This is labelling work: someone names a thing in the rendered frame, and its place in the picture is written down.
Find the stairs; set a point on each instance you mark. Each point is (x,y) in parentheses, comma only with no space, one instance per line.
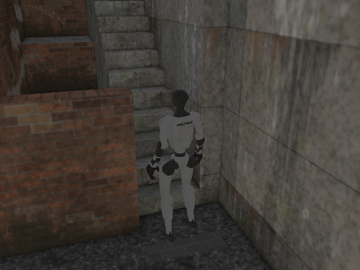
(125,57)

